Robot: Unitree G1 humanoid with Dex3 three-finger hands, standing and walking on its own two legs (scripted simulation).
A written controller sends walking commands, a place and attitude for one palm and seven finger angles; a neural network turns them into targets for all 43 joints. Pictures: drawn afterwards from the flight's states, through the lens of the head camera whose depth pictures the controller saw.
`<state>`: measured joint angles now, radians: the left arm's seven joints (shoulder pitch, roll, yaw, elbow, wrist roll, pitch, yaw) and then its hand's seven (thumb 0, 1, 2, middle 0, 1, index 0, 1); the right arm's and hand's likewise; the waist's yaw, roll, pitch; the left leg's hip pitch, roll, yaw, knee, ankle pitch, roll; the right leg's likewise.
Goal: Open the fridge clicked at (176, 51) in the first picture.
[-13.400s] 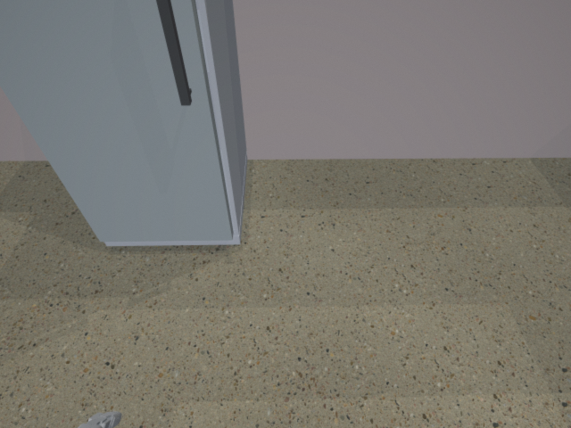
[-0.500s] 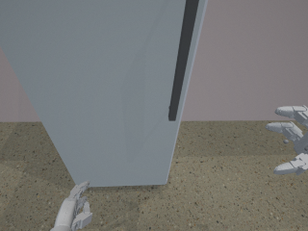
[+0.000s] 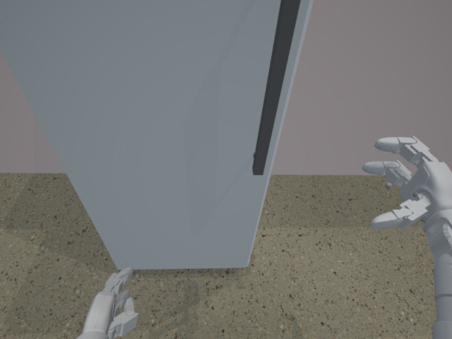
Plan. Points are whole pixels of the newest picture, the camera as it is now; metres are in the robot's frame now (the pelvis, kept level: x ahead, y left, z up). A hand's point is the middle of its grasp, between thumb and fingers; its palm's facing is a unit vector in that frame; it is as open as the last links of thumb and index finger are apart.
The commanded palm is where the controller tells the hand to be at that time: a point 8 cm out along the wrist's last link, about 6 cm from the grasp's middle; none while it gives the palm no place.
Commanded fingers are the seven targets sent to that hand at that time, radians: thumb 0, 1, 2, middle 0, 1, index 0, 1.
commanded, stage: move the hooked fingers beside the handle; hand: right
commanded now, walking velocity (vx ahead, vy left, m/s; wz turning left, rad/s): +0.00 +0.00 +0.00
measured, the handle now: (273, 75) +0.53 -0.06 +0.24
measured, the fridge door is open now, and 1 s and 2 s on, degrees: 0 0 0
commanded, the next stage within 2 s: none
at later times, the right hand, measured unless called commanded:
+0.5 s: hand (348, 162) +0.38 -0.19 +0.16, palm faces -0.04 +1.00 -0.02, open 14.0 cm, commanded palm +0.36 -0.24 +0.16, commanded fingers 0.00 0.50 -0.30 0.30 1.20 0.30 1.20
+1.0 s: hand (312, 139) +0.44 -0.14 +0.16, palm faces -0.05 +1.00 +0.00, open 14.0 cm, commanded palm +0.42 -0.20 +0.16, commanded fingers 0.00 0.50 -0.30 0.30 1.20 0.30 1.20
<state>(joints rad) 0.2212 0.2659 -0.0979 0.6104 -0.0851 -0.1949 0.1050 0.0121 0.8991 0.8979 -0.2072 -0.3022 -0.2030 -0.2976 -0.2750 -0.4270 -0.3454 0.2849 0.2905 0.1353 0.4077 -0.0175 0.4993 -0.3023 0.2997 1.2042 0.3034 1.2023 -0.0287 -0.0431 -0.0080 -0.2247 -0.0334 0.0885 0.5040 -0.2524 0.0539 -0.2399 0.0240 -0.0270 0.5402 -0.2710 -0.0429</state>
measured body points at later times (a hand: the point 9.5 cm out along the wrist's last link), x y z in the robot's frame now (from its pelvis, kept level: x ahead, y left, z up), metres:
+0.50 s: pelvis +0.01 +0.00 +0.00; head +0.00 +0.01 +0.45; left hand +0.17 +0.23 -0.08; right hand +0.37 -0.25 +0.16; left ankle +0.01 +0.08 -0.73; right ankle +0.01 -0.09 -0.73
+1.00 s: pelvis +0.01 +0.00 +0.00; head +0.02 +0.01 +0.45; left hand +0.12 +0.25 -0.11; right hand +0.43 -0.20 +0.16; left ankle +0.01 +0.08 -0.73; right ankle +0.01 -0.09 -0.73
